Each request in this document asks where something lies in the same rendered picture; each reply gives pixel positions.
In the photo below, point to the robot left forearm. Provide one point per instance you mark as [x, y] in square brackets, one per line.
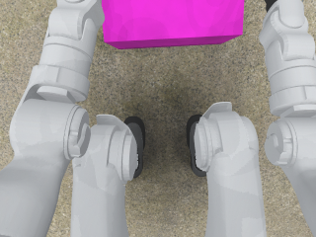
[67, 54]

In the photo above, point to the robot right forearm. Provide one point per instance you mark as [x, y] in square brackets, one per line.
[290, 59]

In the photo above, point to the carton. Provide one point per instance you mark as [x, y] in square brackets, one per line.
[131, 24]

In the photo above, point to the robot right hand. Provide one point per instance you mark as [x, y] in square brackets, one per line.
[269, 4]

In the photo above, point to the robot left upper arm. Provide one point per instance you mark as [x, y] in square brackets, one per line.
[45, 136]

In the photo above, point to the left robot foot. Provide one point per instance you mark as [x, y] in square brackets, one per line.
[137, 127]

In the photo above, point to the robot right shin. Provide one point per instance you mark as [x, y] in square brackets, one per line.
[222, 107]

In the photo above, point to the robot right upper arm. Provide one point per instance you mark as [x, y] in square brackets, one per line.
[291, 144]

